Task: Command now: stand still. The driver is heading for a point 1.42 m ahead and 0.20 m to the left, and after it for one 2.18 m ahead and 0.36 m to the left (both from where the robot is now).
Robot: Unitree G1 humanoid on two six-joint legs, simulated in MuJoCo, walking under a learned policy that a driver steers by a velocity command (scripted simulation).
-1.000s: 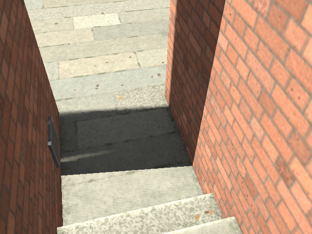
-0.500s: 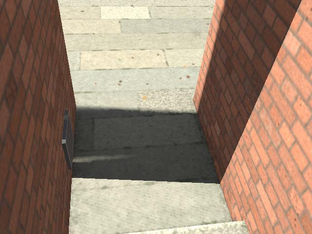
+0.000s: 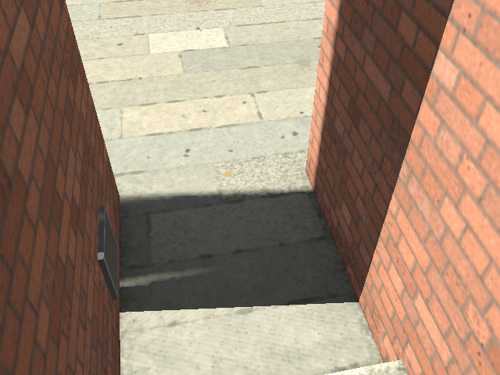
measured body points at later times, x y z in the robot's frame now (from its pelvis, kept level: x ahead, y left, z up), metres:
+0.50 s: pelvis +0.00 -0.02 +0.01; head -0.01 -0.02 +0.46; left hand +0.02 +0.20 -0.15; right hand -0.06 -0.24 -0.15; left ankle -0.01 +0.08 -0.74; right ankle +0.01 -0.12 -0.74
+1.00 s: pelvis +0.12 -0.01 -0.03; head +0.12 -0.01 +0.42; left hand +0.22 +0.24 -0.17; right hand -0.04 -0.25 -0.16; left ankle -0.01 +0.08 -0.74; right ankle +0.21 -0.13 -0.70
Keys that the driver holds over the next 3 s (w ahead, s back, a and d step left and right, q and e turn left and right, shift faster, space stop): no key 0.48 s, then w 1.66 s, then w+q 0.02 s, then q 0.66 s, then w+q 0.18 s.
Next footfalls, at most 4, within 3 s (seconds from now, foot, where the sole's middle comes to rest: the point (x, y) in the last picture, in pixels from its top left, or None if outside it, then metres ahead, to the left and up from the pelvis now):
1.18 right None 0.31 -0.13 -0.96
1.66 left None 0.54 0.12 -1.15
2.06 right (292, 353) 0.90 -0.13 -1.34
2.48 left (235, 299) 1.14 0.10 -1.34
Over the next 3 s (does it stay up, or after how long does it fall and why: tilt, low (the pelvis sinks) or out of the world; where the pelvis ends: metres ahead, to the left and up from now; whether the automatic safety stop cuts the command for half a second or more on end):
stays up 1.11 0.03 -0.57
